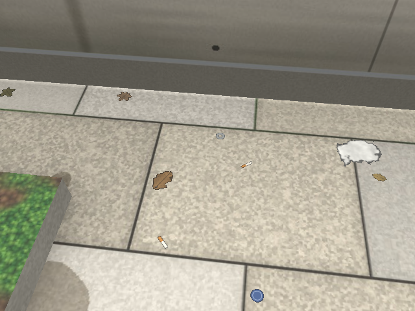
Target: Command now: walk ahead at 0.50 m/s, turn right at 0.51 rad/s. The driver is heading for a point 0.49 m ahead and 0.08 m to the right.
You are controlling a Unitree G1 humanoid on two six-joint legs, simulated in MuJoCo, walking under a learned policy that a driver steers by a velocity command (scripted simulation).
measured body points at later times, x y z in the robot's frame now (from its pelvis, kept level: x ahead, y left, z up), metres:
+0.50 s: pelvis +0.30 -0.01 +0.00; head +0.33 -0.02 +0.45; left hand +0.42 +0.27 -0.11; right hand +0.46 -0.31 -0.08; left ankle +0.47 +0.07 -0.73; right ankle +0.16 -0.09 -0.73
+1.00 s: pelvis +0.40 -0.04 +0.01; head +0.41 -0.05 +0.46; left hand +0.62 +0.15 -0.10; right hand +0.42 -0.31 -0.12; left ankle +0.47 +0.07 -0.73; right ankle +0.36 -0.16 -0.73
